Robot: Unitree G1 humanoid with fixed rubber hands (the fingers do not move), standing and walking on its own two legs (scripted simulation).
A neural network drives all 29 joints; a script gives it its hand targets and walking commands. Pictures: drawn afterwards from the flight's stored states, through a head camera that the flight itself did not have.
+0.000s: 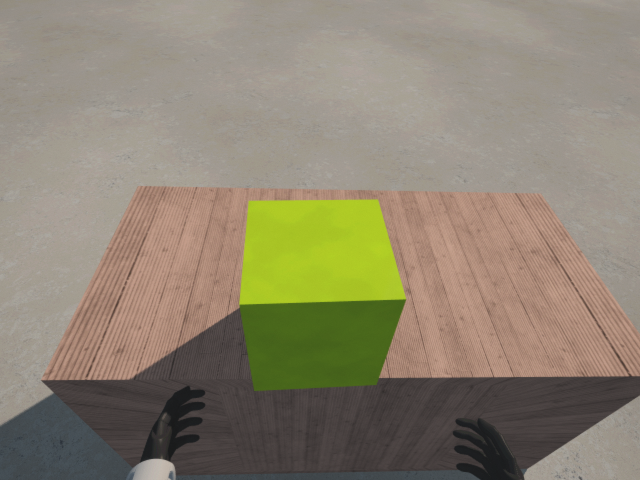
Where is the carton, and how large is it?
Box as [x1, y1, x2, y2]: [239, 200, 405, 390]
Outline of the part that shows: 249,201 239,305 254,390 376,384 405,301 404,293 378,201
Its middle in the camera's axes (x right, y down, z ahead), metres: -0.01 +0.10 +0.64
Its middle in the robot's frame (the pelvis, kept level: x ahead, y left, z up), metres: +0.42 +0.01 -0.04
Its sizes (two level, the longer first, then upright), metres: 0.210 0.200 0.250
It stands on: a pedestal, 0.60 m high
